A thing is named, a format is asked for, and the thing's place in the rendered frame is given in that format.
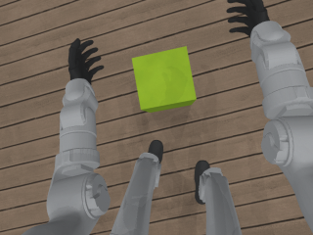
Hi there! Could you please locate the left robot forearm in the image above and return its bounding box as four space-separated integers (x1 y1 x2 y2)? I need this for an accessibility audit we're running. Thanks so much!
46 78 100 216

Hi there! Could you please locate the right robot hand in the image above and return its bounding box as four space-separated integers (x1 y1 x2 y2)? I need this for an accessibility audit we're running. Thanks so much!
226 0 270 38

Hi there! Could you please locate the robot right thigh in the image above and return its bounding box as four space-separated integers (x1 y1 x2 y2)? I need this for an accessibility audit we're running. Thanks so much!
199 172 243 235

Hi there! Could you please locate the right robot forearm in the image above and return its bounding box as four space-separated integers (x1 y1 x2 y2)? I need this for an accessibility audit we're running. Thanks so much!
249 21 313 119

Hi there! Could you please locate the robot left upper arm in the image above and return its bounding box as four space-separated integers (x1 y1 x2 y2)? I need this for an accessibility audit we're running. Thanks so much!
22 172 111 235

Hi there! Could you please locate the left robot hand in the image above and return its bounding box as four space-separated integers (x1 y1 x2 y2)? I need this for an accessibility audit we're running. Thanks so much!
67 38 104 85

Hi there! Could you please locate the carton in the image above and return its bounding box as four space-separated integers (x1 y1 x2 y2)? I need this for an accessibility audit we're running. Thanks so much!
132 46 197 113

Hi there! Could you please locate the robot thigh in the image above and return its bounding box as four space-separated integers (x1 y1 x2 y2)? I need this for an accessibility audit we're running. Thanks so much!
110 157 161 235
199 172 243 235

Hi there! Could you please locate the robot right upper arm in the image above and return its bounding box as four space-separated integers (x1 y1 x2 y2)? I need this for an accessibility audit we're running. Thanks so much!
261 116 313 233

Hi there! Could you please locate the robot left thigh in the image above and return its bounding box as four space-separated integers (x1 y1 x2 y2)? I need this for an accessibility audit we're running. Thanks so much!
110 157 161 235

